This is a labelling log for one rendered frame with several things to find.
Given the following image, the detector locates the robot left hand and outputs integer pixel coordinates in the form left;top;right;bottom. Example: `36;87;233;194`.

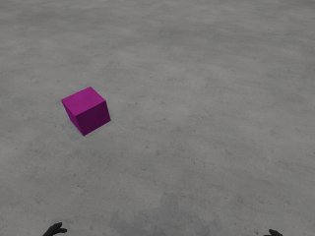
42;222;68;236

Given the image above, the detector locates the carton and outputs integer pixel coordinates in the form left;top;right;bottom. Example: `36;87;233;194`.
61;87;111;136

